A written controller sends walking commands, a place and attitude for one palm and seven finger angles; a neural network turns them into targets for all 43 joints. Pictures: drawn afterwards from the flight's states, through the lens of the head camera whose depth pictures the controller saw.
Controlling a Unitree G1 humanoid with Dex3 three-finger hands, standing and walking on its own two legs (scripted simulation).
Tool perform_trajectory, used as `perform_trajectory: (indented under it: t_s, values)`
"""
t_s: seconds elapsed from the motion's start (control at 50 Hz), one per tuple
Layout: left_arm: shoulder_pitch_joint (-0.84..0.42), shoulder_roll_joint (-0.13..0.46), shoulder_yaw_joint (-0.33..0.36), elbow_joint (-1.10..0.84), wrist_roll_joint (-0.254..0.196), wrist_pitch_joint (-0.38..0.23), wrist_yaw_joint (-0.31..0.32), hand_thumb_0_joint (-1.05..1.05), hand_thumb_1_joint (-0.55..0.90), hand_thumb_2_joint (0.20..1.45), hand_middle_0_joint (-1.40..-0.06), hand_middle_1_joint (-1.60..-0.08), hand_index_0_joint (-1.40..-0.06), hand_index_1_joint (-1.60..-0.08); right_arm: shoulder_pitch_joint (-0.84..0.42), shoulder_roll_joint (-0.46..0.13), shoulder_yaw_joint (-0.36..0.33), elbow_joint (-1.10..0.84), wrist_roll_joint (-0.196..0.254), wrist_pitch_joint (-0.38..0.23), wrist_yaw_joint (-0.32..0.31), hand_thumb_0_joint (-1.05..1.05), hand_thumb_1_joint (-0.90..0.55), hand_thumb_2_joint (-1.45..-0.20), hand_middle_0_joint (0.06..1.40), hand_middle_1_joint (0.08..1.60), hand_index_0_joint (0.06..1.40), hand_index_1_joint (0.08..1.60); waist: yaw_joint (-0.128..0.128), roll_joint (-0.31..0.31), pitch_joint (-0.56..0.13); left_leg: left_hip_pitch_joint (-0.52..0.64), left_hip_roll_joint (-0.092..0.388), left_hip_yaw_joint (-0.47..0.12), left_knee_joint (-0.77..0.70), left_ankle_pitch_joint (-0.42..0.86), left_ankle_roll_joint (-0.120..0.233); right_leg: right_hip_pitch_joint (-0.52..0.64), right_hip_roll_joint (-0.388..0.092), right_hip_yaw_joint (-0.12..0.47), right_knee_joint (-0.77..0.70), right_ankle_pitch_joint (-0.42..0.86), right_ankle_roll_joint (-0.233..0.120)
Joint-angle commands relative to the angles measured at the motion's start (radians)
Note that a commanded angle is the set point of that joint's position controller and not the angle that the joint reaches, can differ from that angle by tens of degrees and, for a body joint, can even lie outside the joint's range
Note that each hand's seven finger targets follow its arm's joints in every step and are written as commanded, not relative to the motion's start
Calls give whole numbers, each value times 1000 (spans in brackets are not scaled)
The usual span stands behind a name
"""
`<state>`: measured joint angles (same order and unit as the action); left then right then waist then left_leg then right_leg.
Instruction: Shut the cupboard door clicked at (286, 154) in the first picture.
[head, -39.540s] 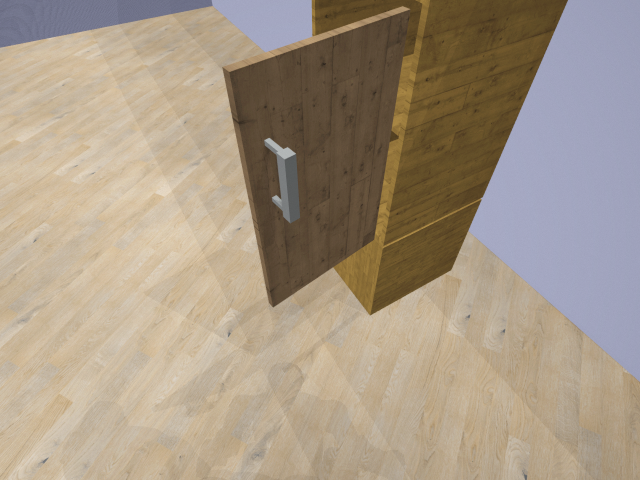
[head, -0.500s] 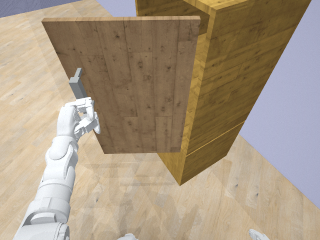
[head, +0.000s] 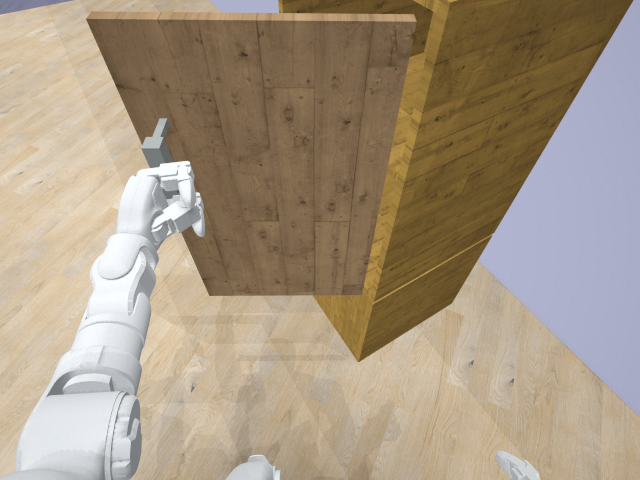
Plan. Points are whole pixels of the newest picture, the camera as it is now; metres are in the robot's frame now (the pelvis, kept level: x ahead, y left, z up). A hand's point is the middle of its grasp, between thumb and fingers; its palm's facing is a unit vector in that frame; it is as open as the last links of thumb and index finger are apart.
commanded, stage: push the door shut along its arc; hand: left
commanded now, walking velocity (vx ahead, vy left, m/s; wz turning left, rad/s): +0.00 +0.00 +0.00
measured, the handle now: (173, 173) +0.50 +0.21 +0.10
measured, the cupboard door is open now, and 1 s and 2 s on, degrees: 59 45 23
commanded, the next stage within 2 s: pull the fist back off the door in 1.60 s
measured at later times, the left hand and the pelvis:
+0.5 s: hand (218, 177) +0.48 +0.14 +0.10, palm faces -0.17 -0.99 -0.01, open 3.1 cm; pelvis -0.01 +0.00 -0.01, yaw -1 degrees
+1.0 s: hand (240, 148) +0.53 +0.12 +0.11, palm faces -0.29 -0.96 +0.00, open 3.1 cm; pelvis +0.00 +0.00 -0.03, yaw -2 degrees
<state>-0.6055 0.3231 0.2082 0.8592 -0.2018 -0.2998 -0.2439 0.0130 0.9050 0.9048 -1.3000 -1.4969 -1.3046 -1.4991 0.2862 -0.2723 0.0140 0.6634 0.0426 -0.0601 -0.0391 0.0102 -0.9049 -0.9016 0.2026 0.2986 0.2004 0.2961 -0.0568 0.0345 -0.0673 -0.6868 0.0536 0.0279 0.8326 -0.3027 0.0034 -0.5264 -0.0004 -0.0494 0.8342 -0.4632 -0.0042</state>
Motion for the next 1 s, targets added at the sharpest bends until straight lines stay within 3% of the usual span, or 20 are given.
perform_trajectory:
  t_s: [0.0,0.12,0.24,0.3,0.4,0.44,0.46,0.52,0.56,0.58,0.6,0.64,0.66,0.68,0.8,0.84,0.86,0.9,0.94,0.98]
  values:
    - [-513,235,73,-111,-8,-59,-15,0,900,900,-1300,-1500,-1300,-1500,63,-153,-54,-85,4,-27,-7,0,-900,-900,200,300,200,300,-37,-17,-293,326,-33,-51,-73,105,26,-107,33,26,-133,272,-6]
    - [-632,200,23,-67,0,-83,-56,0,900,900,-1300,-1500,-1300,-1500,92,-160,-62,-75,1,-23,-3,0,-900,-900,200,300,200,300,-69,21,-348,356,-27,-63,-45,113,27,-171,38,24,-113,253,-9]
    - [-696,261,65,-14,2,-88,-78,0,900,900,-1300,-1500,-1300,-1500,131,-174,-67,-55,-5,-17,-6,0,-900,-900,200,300,200,300,-80,20,-382,355,-22,-76,-24,130,30,-202,45,20,-97,244,-13]
    - [-747,239,36,-9,12,-90,-85,0,900,900,-1300,-1500,-1300,-1500,137,-171,-69,-49,-4,-18,-2,0,-900,-900,200,300,200,300,-94,53,-394,362,-19,-79,-18,123,27,-231,44,22,-94,230,-11]
    - [-820,296,69,64,21,-78,-89,0,900,900,-1300,-1500,-1300,-1500,162,-185,-67,-32,-7,-14,-1,0,-900,-900,200,300,200,300,-117,37,-376,323,-14,-87,-9,93,31,-269,47,22,-90,195,-11]
    - [-811,362,123,65,25,-82,-91,0,900,900,-1300,-1500,-1300,-1500,179,-191,-69,-33,-11,-13,-2,0,-900,-900,200,300,200,300,-99,54,-428,322,-19,-80,5,135,33,-236,48,28,-77,233,-15]
    - [-817,336,98,66,30,-83,-98,0,900,900,-1300,-1500,-1300,-1500,175,-184,-66,-38,-12,-14,2,0,-900,-900,200,300,200,300,-105,59,-437,325,-18,-83,6,142,31,-242,47,26,-72,240,-13]
    - [-824,362,112,90,35,-82,-120,0,900,900,-1300,-1500,-1300,-1500,186,-188,-67,-40,-11,-10,6,0,-900,-900,200,300,200,300,-111,45,-442,304,-18,-79,22,151,33,-239,50,31,-70,258,-10]
    - [-829,384,121,146,36,-73,-135,0,900,900,-1300,-1500,-1300,-1500,191,-190,-62,-37,-11,-5,4,0,-900,-900,200,300,200,300,-122,17,-404,252,-19,-74,31,134,38,-240,51,35,-68,259,-8]
    - [-868,405,128,149,41,-70,-138,0,900,900,-1300,-1500,-1300,-1500,195,-194,-62,-36,-9,-4,2,0,-900,-900,200,300,200,300,-133,25,-388,240,-15,-73,34,117,39,-263,51,38,-70,241,-6]
    - [-894,376,95,147,46,-68,-143,0,900,900,-1300,-1500,-1300,-1500,195,-190,-60,-36,-11,-4,4,0,-900,-900,200,300,200,300,-139,58,-386,244,-17,-77,36,108,38,-282,51,36,-67,225,-8]
    - [-925,391,110,148,45,-71,-148,0,900,900,-1300,-1500,-1300,-1500,214,-196,-65,-30,-14,-8,3,0,-900,-900,200,300,200,300,-145,59,-420,273,-14,-85,52,134,39,-303,54,33,-56,227,-12]
    - [-931,388,102,146,49,-69,-152,0,900,900,-1300,-1500,-1300,-1500,212,-196,-65,-30,-16,-8,4,0,-900,-900,200,300,200,300,-145,97,-442,288,-13,-87,57,147,36,-315,52,33,-50,234,-13]
    - [-952,388,104,154,46,-64,-156,0,900,900,-1300,-1500,-1300,-1500,217,-197,-64,-27,-16,-9,5,0,-900,-900,200,300,200,300,-155,79,-447,284,-10,-89,64,146,38,-325,53,31,-50,232,-10]
    - [-983,444,133,208,64,-33,-173,0,900,900,-1300,-1500,-1300,-1500,240,-203,-61,-25,-22,-7,8,0,-900,-900,200,300,200,300,-159,75,-474,240,-13,-84,99,174,41,-321,56,35,-30,264,-9]
    - [-1001,510,174,225,73,-28,-176,0,900,900,-1300,-1500,-1300,-1500,252,-209,-58,-26,-23,-4,3,0,-900,-900,200,300,200,300,-161,52,-487,209,-15,-79,112,194,47,-297,58,38,-17,295,-10]
    - [-1010,475,137,233,79,-20,-182,0,900,900,-1300,-1500,-1300,-1500,248,-204,-56,-30,-24,-4,5,0,-900,-900,200,300,200,300,-168,80,-487,207,-15,-78,115,194,45,-314,58,37,-14,296,-8]
    - [-1038,509,157,219,88,-18,-186,0,900,900,-1300,-1500,-1300,-1500,260,-208,-58,-27,-28,-2,6,0,-900,-900,200,300,200,300,-168,98,-502,214,-12,-80,130,208,44,-322,60,37,-9,301,-9]
    - [-1039,491,148,215,83,-21,-199,0,900,900,-1300,-1500,-1300,-1500,269,-206,-61,-29,-31,-2,4,0,-900,-900,200,300,200,300,-175,87,-532,230,-14,-80,138,245,47,-321,64,32,1,330,-10]
    - [-1077,486,132,248,82,-2,-208,0,900,900,-1300,-1500,-1300,-1500,265,-209,-59,-18,-29,-1,2,0,-900,-900,200,300,200,300,-196,68,-490,189,-9,-76,150,201,50,-346,64,36,-7,306,-2]
